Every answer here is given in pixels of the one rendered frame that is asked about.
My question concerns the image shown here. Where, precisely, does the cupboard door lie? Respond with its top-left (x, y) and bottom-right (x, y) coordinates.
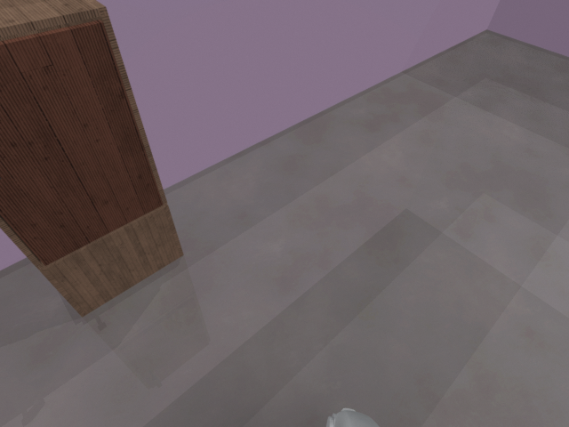
top-left (0, 20), bottom-right (163, 266)

